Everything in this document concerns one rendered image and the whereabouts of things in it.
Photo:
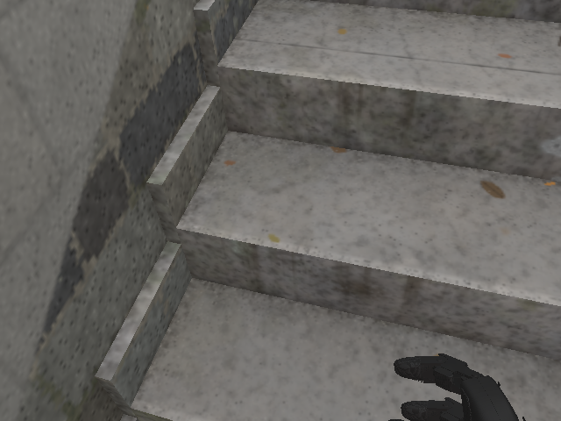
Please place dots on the right robot hand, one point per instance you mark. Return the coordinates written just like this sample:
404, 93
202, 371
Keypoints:
482, 398

